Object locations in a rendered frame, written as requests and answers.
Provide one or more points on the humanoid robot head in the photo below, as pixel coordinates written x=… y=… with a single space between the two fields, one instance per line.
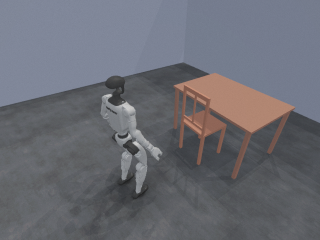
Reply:
x=115 y=82

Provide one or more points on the robot left upper arm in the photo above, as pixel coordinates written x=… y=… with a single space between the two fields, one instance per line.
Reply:
x=104 y=112

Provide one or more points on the table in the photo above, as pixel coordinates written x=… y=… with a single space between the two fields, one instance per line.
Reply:
x=244 y=107

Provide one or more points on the robot right upper arm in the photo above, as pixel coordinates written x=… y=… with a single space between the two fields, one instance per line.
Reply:
x=130 y=113

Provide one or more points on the robot right hand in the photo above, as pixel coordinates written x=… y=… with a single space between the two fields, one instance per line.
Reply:
x=155 y=153

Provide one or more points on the left robot forearm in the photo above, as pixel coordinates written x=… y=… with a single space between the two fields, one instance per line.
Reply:
x=107 y=119

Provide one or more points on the chair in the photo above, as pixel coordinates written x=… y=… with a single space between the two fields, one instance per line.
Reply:
x=202 y=123

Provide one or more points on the right robot forearm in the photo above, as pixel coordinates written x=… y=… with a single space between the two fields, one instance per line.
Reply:
x=140 y=139

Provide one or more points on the right robot shin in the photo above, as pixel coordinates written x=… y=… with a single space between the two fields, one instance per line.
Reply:
x=140 y=177

